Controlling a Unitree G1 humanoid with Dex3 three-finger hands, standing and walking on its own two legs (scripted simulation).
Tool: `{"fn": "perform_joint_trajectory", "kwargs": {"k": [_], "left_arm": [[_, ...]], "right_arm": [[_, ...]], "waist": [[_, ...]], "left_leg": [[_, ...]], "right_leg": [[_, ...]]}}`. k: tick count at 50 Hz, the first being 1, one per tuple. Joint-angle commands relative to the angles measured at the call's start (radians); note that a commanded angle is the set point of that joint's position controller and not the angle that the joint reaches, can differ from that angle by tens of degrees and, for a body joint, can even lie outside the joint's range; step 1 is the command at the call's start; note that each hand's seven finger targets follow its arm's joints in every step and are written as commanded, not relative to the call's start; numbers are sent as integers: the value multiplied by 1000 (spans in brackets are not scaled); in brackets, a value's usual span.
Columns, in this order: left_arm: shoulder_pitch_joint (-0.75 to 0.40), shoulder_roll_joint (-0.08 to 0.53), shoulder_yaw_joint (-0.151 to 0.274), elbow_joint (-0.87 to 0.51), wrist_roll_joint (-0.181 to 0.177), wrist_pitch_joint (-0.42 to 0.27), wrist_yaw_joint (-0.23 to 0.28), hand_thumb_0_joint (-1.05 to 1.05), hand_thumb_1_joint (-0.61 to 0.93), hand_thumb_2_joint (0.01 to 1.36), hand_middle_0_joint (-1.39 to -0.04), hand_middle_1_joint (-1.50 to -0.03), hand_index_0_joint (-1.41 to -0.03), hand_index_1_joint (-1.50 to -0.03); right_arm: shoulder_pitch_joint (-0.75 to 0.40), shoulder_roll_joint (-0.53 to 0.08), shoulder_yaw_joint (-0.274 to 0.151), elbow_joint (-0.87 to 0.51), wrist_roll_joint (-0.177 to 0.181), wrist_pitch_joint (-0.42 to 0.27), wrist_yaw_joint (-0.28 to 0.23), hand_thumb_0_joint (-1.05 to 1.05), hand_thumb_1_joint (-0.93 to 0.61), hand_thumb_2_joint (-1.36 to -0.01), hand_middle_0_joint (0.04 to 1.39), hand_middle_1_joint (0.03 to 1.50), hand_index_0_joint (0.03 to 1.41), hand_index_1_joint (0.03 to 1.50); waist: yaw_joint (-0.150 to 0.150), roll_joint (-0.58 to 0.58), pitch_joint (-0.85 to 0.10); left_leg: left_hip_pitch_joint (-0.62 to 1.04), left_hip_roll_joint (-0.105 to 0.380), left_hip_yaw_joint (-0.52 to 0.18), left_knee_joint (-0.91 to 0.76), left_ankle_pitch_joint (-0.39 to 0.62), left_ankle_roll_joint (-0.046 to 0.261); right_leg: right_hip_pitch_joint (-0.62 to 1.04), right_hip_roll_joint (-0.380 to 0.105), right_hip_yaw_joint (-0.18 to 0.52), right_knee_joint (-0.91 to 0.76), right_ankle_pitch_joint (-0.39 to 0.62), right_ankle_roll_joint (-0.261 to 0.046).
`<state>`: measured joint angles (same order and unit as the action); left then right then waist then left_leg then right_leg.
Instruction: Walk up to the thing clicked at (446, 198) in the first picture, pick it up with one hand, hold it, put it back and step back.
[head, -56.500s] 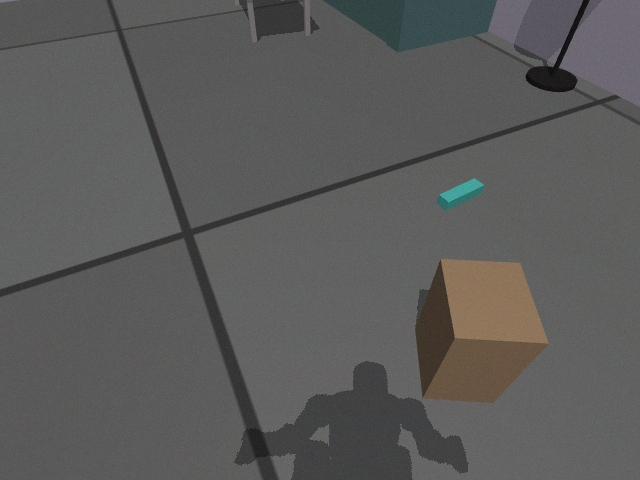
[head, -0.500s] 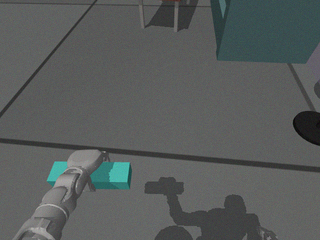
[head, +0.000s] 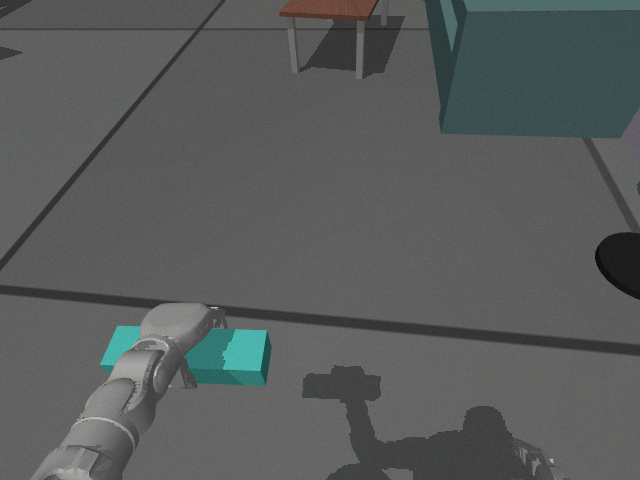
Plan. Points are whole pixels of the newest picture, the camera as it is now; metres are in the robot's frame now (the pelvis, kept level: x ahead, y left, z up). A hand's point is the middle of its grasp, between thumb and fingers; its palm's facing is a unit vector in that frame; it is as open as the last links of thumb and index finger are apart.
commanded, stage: hold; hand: left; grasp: from above
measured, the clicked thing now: (190, 355) +0.31 +0.23 -0.07
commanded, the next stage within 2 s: crouch in 1.14 s
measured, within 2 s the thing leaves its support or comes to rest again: neither
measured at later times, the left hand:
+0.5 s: hand (184, 358) +0.28 +0.22 -0.02, palm faces -0.46 -0.03 -0.89, open 9.2 cm
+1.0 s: hand (181, 354) +0.29 +0.22 -0.02, palm faces -0.46 -0.03 -0.89, open 9.2 cm
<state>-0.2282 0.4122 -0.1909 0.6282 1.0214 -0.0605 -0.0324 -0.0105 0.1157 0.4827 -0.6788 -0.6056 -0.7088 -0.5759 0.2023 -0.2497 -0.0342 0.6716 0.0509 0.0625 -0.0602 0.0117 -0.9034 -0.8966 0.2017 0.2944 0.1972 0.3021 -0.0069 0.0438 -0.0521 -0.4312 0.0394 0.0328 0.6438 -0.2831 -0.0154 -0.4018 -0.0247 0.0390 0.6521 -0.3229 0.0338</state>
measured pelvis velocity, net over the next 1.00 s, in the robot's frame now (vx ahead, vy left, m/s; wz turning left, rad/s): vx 0.00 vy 0.00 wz -0.01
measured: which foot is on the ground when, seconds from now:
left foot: down 0.00-1.00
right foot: down 0.00-1.00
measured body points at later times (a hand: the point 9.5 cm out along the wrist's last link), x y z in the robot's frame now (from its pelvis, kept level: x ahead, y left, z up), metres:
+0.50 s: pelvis -0.01 +0.00 +0.01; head +0.00 -0.02 +0.46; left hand +0.30 +0.21 +0.03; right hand +0.14 -0.25 -0.10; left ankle +0.03 +0.13 -0.72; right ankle +0.01 -0.14 -0.72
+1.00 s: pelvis +0.00 +0.00 +0.01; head +0.01 -0.02 +0.46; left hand +0.31 +0.22 +0.03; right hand +0.15 -0.25 -0.10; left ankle +0.03 +0.13 -0.72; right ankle +0.01 -0.14 -0.72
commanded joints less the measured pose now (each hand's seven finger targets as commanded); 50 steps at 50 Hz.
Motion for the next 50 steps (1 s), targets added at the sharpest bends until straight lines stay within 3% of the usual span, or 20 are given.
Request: {"fn": "perform_joint_trajectory", "kwargs": {"k": [1, 3, 6, 9, 13, 14, 20, 27, 30, 36, 39, 41, 44, 48, 50], "left_arm": [[-313, 201, 91, -205, -14, 3, 31, 0, 664, 731, -940, -758, -987, -710], [-311, 222, 109, -211, -11, 4, 31, 0, 651, 737, -933, -762, -979, -715], [-315, 204, 92, -219, -20, 6, 24, 0, 661, 730, -936, -769, -984, -718], [-315, 223, 110, -231, -17, 3, 24, 0, 658, 737, -937, -768, -984, -719], [-317, 208, 91, -232, -16, 4, 16, 0, 645, 744, -934, -766, -978, -721], [-318, 222, 108, -240, -20, 1, 16, 0, 635, 720, -918, -768, -967, -718], [-299, 212, 102, -239, -28, 4, 7, 0, 658, 709, -921, -783, -977, -725], [-341, 218, 94, -276, -27, 4, -2, 0, 654, 756, -959, -744, -996, -707], [-289, 222, 114, -249, -32, 6, -3, 0, 648, 736, -943, -743, -985, -701], [-287, 207, 89, -244, -27, -2, -17, 0, 633, 761, -941, -747, -977, -710], [-296, 211, 93, -233, -29, -10, -14, 0, 645, 770, -955, -748, -990, -713], [-301, 234, 120, -251, -30, -15, -7, 0, 654, 756, -958, -736, -994, -699], [-360, 219, 99, -272, -22, -18, 3, 0, 663, 767, -967, -747, -1003, -711], [-312, 204, 89, -241, -25, -15, 10, 0, 650, 781, -958, -755, -992, -720], [-291, 231, 121, -235, -19, -15, 16, 0, 652, 781, -965, -736, -995, -705]], "right_arm": [[-75, -132, -44, -138, 6, -38, -12, 0, -902, -898, 200, 300, 199, 300], [-80, -133, -44, -141, 7, -37, -14, 0, -901, -898, 200, 300, 199, 300], [-86, -128, -39, -143, 8, -39, -14, 0, -904, -899, 199, 300, 199, 300], [-93, -132, -40, -144, 8, -38, -17, 0, -903, -899, 199, 300, 199, 299], [-97, -128, -35, -147, 11, -37, -18, 0, -904, -900, 199, 300, 199, 300], [-98, -131, -37, -148, 12, -37, -19, 0, -905, -900, 199, 300, 199, 300], [-111, -126, -32, -152, 12, -40, -21, 0, -903, -899, 199, 300, 199, 300], [-118, -125, -30, -148, 14, -34, -25, 0, -907, -902, 199, 300, 199, 300], [-120, -126, -29, -151, 14, -31, -25, 0, -905, -900, 199, 300, 199, 300], [-123, -122, -28, -156, 15, -25, -25, 0, -905, -901, 199, 300, 199, 300], [-121, -121, -26, -159, 17, -22, -27, 0, -906, -902, 199, 300, 199, 300], [-125, -122, -29, -159, 16, -17, -28, 0, -904, -901, 199, 300, 199, 300], [-122, -119, -27, -152, 12, -14, -28, 0, -907, -902, 199, 299, 199, 299], [-120, -123, -31, -154, 16, -9, -27, 0, -906, -901, 199, 300, 199, 300], [-113, -126, -37, -148, 15, -5, -26, 0, -903, -900, 199, 300, 199, 300]], "waist": [[3, -31, -234], [9, -31, -230], [3, -30, -220], [8, -30, -226], [9, -22, -210], [13, -23, -212], [11, -23, -196], [9, -30, -218], [20, -24, -193], [17, -39, -191], [14, -37, -173], [19, -20, -191], [11, -5, -208], [11, -21, -198], [26, -10, -209]], "left_leg": [[193, -44, 7, -97, 178, 25], [196, -49, 13, -102, 174, 27], [207, -48, 14, -115, 159, 27], [218, -48, 15, -126, 158, 28], [226, -44, 14, -140, 168, 25], [229, -45, 14, -145, 156, 26], [241, -48, 19, -163, 138, 28], [283, -50, 22, -171, 190, 31], [277, -45, 22, -187, 169, 27], [281, -45, 18, -193, 197, 29], [277, -48, 22, -197, 178, 30], [290, -51, 23, -197, 191, 28], [303, -47, 20, -197, 200, 26], [300, -45, 17, -201, 213, 25], [298, -44, 19, -200, 228, 24]], "right_leg": [[38, 60, -32, -118, 169, -32], [46, 57, -27, -132, 169, -30], [51, 57, -26, -143, 155, -30], [63, 57, -26, -152, 150, -31], [67, 60, -29, -159, 157, -34], [79, 59, -28, -166, 144, -34], [84, 55, -24, -189, 129, -32], [110, 52, -21, -200, 186, -28], [116, 57, -28, -209, 155, -33], [125, 56, -29, -211, 183, -33], [118, 53, -27, -223, 167, -32], [126, 52, -25, -222, 178, -33], [122, 56, -28, -217, 188, -34], [127, 56, -31, -219, 197, -36], [148, 56, -34, -215, 209, -38]]}}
